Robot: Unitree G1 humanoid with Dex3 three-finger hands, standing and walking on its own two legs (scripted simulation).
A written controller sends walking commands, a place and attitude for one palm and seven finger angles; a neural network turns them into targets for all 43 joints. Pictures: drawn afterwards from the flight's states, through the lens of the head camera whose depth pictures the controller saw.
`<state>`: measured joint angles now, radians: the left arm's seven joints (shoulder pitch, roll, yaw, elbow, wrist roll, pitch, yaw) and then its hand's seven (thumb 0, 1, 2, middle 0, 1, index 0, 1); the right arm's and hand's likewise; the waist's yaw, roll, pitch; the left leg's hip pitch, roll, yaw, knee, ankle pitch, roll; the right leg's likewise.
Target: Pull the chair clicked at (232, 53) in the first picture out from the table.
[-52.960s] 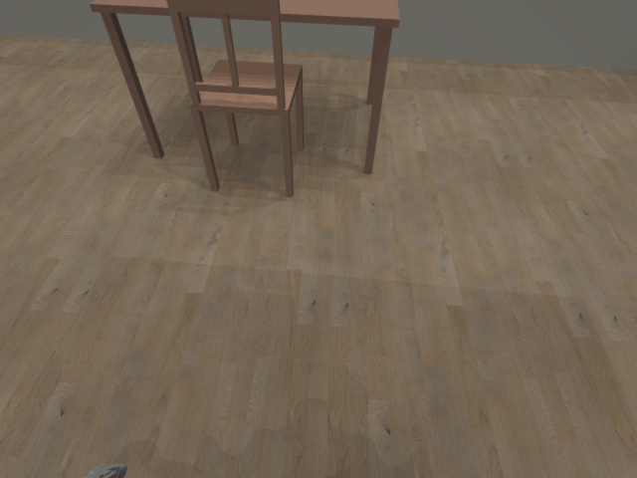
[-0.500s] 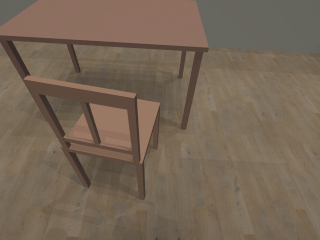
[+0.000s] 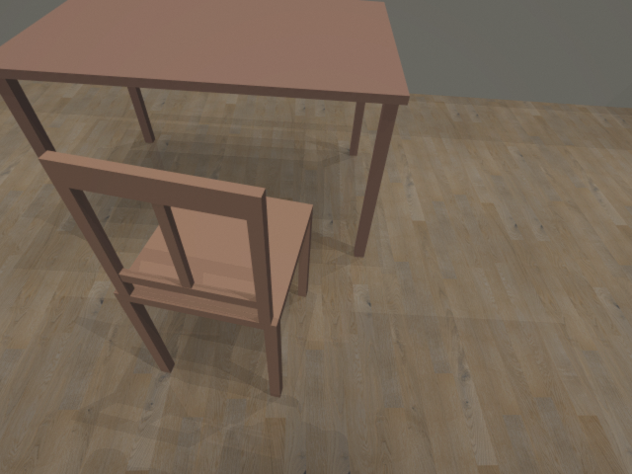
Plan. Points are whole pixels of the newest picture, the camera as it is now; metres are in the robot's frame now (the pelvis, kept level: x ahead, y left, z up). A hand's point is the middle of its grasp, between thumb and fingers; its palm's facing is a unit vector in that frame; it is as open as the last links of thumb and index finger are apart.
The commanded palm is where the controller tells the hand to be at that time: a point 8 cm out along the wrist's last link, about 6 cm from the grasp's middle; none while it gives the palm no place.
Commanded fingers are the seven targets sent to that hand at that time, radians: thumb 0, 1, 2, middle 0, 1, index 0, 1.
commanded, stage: look again from close up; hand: left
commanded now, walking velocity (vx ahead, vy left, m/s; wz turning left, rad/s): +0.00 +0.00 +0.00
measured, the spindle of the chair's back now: (175, 247) +0.52 +0.30 -0.10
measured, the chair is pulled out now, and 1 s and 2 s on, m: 0.34 0.34 0.34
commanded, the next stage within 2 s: shuffle to correct the standing spot in 0.40 s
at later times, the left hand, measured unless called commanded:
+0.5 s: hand out of the picture -0.01 +0.17 -0.18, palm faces +0.03 -0.99 -0.17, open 7.4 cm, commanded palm none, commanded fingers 0.00 0.90 0.90 -0.20 -0.30 -0.20 -0.30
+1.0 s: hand out of the picture +0.03 +0.17 -0.18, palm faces -0.02 -0.98 -0.19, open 7.4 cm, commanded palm none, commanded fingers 0.00 0.90 0.90 -0.20 -0.30 -0.20 -0.30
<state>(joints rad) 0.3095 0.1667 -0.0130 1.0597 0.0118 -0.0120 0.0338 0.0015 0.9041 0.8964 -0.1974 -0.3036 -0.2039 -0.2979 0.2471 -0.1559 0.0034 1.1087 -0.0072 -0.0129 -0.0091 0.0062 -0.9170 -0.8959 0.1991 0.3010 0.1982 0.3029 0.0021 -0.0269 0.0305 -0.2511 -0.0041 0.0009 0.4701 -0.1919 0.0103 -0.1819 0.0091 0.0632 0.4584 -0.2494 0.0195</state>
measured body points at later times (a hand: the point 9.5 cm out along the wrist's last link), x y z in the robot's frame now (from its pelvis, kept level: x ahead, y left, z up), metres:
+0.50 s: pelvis +0.01 +0.00 +0.00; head +0.01 +0.01 +0.45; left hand -0.01 +0.22 -0.16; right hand +0.02 -0.23 -0.15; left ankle +0.04 +0.11 -0.74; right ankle +0.00 -0.14 -0.74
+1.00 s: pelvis +0.02 +0.00 -0.01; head +0.03 +0.00 +0.44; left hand +0.03 +0.22 -0.16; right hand +0.03 -0.24 -0.16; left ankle +0.04 +0.11 -0.74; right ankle +0.00 -0.14 -0.74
